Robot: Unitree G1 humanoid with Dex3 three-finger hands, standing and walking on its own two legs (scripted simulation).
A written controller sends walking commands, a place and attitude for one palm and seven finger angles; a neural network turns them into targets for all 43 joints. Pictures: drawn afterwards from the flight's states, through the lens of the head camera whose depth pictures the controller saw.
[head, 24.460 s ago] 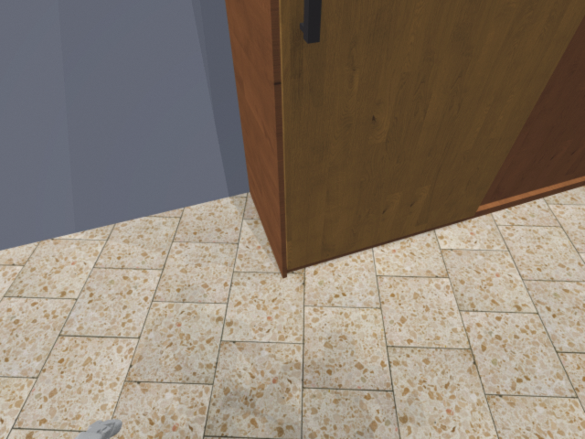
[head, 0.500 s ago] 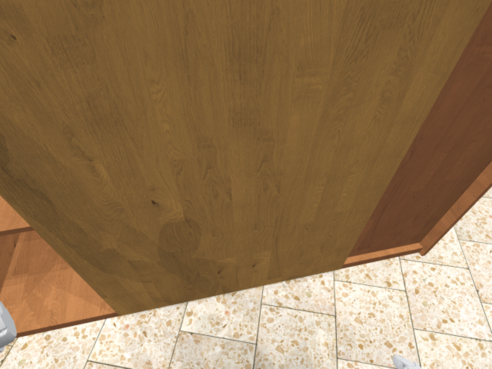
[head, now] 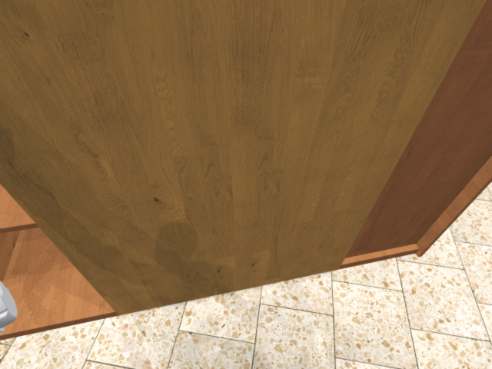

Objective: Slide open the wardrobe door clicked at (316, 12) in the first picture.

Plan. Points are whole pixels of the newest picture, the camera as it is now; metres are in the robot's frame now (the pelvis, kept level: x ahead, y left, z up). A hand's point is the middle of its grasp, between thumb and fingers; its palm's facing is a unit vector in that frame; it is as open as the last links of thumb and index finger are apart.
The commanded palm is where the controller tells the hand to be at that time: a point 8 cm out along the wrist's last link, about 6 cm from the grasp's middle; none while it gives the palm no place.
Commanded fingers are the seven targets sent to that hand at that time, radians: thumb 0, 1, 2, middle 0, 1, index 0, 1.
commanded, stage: stop walking and hold the door there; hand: left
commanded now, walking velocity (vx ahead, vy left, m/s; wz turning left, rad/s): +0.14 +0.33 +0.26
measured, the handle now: out of the picture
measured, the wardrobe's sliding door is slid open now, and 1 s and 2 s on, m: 0.47 0.47 0.46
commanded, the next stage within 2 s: loosen the grip on the handle in 1.78 s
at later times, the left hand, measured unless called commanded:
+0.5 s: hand out of the picture +0.39 +0.40 +0.26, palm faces +0.56 -0.81 -0.18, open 6.3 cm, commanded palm +0.35 +0.44 +0.23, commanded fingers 0.00 0.90 0.90 -0.45 -1.40 -0.45 -1.40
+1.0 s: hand out of the picture +0.39 +0.41 +0.26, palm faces +0.37 -0.92 -0.14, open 6.6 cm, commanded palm +0.35 +0.45 +0.23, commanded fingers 0.00 0.90 0.90 -0.45 -1.40 -0.45 -1.40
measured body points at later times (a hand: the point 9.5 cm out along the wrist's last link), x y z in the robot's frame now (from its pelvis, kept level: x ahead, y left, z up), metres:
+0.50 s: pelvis -0.03 +0.07 +0.00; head +0.02 +0.07 +0.44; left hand +0.35 +0.44 +0.27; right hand +0.13 -0.17 -0.11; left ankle +0.05 +0.13 -0.73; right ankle -0.06 -0.04 -0.68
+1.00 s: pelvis -0.05 +0.17 -0.02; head +0.02 +0.18 +0.42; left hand +0.36 +0.46 +0.27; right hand +0.12 -0.07 -0.13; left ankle +0.01 +0.34 -0.73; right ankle -0.05 +0.04 -0.71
